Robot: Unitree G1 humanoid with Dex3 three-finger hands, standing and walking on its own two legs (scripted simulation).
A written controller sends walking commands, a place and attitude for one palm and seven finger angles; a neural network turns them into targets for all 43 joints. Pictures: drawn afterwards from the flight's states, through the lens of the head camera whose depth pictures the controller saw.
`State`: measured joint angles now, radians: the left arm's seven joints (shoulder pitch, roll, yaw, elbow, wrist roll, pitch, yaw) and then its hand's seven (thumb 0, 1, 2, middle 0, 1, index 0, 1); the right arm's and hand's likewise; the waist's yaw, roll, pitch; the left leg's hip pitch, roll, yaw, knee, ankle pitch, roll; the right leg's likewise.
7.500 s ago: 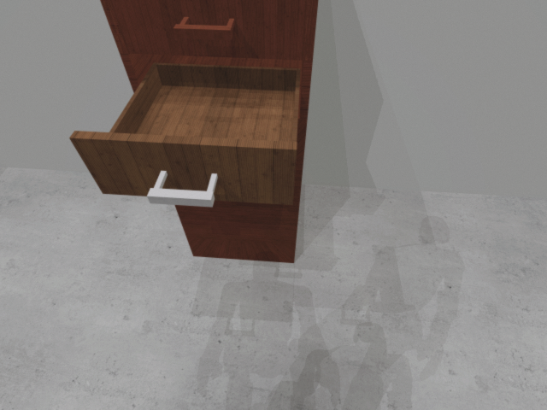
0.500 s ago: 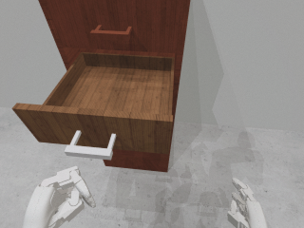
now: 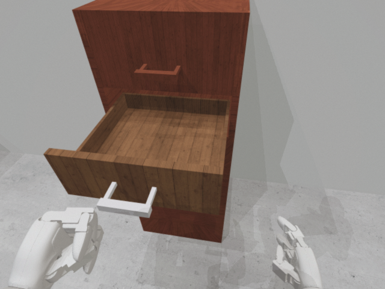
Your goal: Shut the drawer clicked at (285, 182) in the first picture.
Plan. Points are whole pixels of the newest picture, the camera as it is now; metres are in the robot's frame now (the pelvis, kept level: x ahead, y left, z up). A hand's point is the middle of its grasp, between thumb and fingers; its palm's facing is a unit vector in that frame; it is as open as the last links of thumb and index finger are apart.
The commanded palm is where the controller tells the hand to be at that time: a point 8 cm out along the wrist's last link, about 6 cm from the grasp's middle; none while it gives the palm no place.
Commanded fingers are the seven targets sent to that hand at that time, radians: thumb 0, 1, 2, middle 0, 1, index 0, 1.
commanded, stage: raise the hand and make a fist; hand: left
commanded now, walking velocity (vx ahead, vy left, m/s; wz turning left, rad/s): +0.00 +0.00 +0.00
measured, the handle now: (128, 198) +0.28 +0.19 +0.06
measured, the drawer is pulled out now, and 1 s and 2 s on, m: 0.30 0.30 0.30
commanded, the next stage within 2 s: bring the fist close to the handle in 0.34 s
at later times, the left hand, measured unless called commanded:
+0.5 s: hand (95, 252) +0.13 +0.16 +0.16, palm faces +0.03 -0.99 -0.14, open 3.2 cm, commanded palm +0.07 +0.20 +0.16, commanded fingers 0.00 0.90 0.90 -1.40 -1.60 -1.40 -1.60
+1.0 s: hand (121, 245) +0.16 +0.15 +0.11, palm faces +0.01 -1.00 -0.07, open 3.2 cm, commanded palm +0.12 +0.20 +0.11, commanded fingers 0.00 0.90 0.90 -1.40 -1.60 -1.40 -1.60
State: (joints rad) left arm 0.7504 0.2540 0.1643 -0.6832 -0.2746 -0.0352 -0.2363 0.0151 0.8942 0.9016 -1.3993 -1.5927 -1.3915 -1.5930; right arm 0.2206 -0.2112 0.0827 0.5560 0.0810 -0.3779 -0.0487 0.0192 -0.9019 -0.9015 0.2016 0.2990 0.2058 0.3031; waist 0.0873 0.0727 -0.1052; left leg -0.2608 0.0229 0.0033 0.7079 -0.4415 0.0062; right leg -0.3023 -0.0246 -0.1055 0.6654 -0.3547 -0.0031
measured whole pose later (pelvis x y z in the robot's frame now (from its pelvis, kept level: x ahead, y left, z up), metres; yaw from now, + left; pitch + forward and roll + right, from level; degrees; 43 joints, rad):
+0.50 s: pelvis -0.01 -0.01 +0.00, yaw +0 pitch -2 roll -1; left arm 0.70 0.25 0.19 -0.60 -0.30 -0.03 -0.25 0.02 0.89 0.90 -1.41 -1.60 -1.40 -1.60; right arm 0.24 -0.24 0.07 0.60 0.09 -0.43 -0.07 0.02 -0.90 -0.90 0.20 0.30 0.20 0.30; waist 0.08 0.08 -0.08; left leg -0.23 0.04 0.00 0.67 -0.41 -0.01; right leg -0.27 -0.01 -0.11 0.63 -0.32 -0.02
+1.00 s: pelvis -0.01 -0.01 +0.00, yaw +0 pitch +2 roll -1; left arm 0.59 0.18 0.09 -0.40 -0.23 -0.13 -0.20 0.02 0.90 0.90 -1.40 -1.60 -1.40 -1.60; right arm 0.24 -0.24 0.04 0.61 0.05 -0.39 -0.05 0.02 -0.90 -0.90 0.20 0.30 0.20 0.30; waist 0.04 0.06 -0.07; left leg -0.34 0.02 0.01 0.73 -0.42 0.00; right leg -0.39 -0.03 -0.10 0.71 -0.35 -0.02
